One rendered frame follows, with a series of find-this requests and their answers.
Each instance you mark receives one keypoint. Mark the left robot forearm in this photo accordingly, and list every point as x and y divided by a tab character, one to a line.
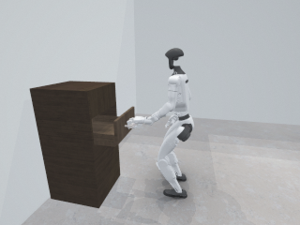
158	115

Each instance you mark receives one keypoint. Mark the left robot upper arm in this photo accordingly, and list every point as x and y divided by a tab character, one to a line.
173	84

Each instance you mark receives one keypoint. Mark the humanoid robot head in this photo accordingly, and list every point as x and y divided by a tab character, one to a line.
173	55

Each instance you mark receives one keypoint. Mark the drawer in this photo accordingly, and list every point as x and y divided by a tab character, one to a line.
110	130

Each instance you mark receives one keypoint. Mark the robot left hand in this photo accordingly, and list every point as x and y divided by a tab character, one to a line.
136	120

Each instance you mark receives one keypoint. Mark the cabinet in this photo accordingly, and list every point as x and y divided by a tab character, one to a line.
78	171

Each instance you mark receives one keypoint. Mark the robot right thigh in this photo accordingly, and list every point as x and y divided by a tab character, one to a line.
173	126

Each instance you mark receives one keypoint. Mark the robot right hand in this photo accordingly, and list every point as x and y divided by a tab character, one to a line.
171	120

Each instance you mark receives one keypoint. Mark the right robot upper arm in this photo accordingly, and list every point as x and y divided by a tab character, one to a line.
189	94

